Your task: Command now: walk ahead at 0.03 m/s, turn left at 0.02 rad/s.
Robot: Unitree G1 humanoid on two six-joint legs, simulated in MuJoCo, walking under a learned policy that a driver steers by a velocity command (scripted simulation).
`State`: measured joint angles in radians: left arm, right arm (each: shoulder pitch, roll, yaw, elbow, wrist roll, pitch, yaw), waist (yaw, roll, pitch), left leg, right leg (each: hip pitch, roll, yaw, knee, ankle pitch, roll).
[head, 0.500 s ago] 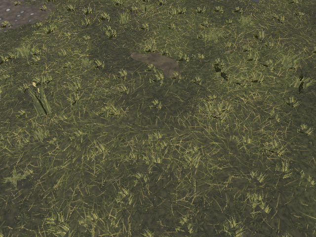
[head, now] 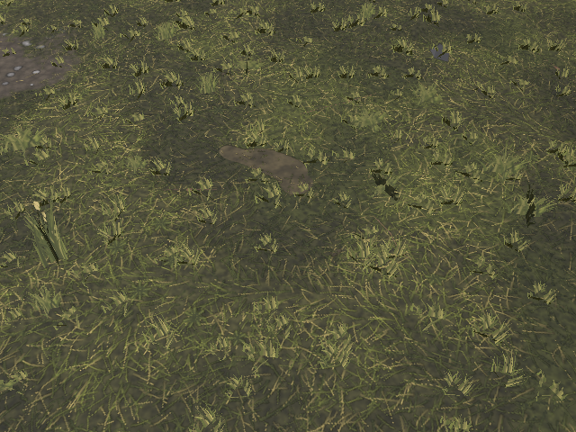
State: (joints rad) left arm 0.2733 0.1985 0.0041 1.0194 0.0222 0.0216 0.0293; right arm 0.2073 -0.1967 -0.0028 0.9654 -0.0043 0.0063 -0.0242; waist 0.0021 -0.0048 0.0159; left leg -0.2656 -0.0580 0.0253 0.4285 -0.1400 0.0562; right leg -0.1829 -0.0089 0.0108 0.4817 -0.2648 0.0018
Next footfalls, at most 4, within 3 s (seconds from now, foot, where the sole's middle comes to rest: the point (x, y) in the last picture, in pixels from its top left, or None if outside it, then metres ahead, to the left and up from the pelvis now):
1.92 right None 0.50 -0.05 -0.78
2.46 left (258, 324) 0.82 0.11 -0.78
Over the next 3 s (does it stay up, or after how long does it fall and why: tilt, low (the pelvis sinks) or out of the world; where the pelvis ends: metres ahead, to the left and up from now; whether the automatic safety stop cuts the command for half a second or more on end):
stays up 0.94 0.03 -0.01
